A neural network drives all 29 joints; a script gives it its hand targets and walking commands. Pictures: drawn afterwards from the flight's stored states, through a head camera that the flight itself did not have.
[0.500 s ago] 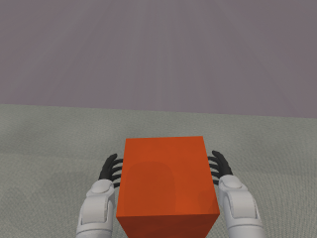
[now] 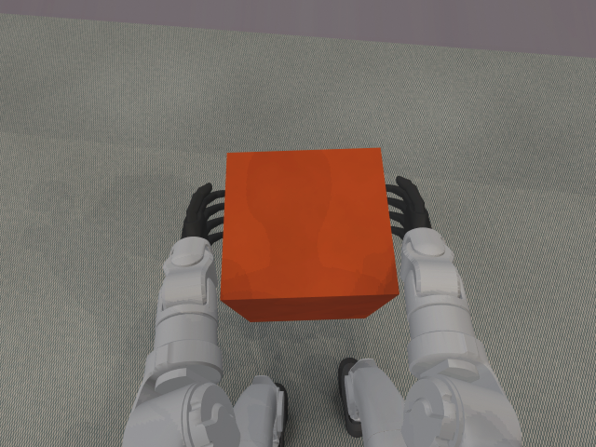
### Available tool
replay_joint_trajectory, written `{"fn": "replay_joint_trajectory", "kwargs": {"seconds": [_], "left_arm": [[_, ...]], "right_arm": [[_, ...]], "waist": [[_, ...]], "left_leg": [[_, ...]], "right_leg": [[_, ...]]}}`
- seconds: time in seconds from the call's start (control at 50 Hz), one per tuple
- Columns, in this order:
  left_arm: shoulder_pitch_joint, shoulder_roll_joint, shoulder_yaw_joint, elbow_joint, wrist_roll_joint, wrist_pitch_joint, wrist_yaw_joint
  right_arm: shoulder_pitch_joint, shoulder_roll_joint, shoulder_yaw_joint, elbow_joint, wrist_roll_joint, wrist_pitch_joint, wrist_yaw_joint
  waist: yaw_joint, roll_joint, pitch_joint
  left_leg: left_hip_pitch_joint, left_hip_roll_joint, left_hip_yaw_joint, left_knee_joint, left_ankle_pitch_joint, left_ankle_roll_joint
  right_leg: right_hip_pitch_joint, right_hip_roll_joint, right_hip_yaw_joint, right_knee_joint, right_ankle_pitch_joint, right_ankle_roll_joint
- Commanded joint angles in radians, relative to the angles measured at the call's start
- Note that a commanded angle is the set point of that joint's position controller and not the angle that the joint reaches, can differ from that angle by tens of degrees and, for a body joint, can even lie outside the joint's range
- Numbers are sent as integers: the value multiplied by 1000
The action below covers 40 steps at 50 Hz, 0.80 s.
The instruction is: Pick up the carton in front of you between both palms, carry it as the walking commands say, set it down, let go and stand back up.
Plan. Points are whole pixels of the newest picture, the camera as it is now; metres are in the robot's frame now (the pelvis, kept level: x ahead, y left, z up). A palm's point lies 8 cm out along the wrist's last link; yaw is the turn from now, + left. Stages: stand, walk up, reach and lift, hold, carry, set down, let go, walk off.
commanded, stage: set down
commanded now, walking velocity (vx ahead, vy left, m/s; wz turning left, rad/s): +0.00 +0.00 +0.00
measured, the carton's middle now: (306, 247) +0.40 +0.00 -0.13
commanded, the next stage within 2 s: none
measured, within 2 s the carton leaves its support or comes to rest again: rests again in 1.82 s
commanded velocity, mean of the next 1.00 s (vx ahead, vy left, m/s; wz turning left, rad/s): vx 0.00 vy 0.00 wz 0.00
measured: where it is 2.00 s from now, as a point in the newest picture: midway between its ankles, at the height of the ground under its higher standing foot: (314, 424)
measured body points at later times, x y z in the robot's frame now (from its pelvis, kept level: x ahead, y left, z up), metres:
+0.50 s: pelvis +0.00 +0.01 -0.13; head +0.26 -0.02 +0.24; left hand +0.47 +0.13 -0.21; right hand +0.45 -0.18 -0.22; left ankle +0.04 +0.13 -0.69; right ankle +0.10 -0.11 -0.69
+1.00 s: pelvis -0.03 +0.00 -0.25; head +0.30 -0.03 +0.05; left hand +0.52 +0.10 -0.37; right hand +0.49 -0.20 -0.38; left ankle +0.04 +0.13 -0.69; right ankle +0.10 -0.11 -0.69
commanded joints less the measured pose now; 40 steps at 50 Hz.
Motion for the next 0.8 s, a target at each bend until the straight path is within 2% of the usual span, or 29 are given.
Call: {"fn": "replay_joint_trajectory", "kwargs": {"seconds": [0.0,0.1,0.16,0.26,0.32,0.44,0.62,0.78], "left_arm": [[-497,-754,-477,55,-167,-108,-171],[-573,-821,-705,-84,-278,-134,-164],[-568,-849,-751,-102,-305,-104,-159],[-564,-897,-694,-17,-281,-32,-180],[-593,-895,-648,26,-265,-6,-184],[-667,-861,-589,72,-254,-19,-154],[-843,-815,-634,39,-312,-32,-92],[-980,-772,-628,52,-335,-15,-71]], "right_arm": [[-466,762,472,35,155,-112,134],[-583,834,734,-142,290,-139,140],[-563,851,786,-156,322,-106,149],[-530,845,710,-56,295,-36,195],[-556,820,648,-9,274,-13,215],[-631,763,573,41,261,-22,220],[-795,703,593,26,327,-24,202],[-919,656,577,40,352,2,197]], "waist": [[-10,-31,-772],[-9,-51,-1288],[-18,-62,-1383],[-35,-24,-1207],[-48,-11,-1141],[-61,-6,-1153],[-83,-14,-1335],[-101,-19,-1359]], "left_leg": [[-182,-112,11,-28,113,7],[-314,-132,29,138,270,-15],[-418,-136,27,196,268,-19],[-506,-133,25,250,148,-16],[-572,-135,29,286,106,-17],[-691,-143,39,384,101,-26],[-777,-162,66,550,81,-32],[-878,-170,88,674,18,-25]], "right_leg": [[470,94,60,72,229,8],[543,91,58,264,513,17],[467,88,52,329,547,22],[115,111,19,354,281,27],[-26,115,7,386,206,22],[-200,116,-12,488,188,23],[-287,121,-37,655,199,38],[-359,116,-49,767,158,47]]}}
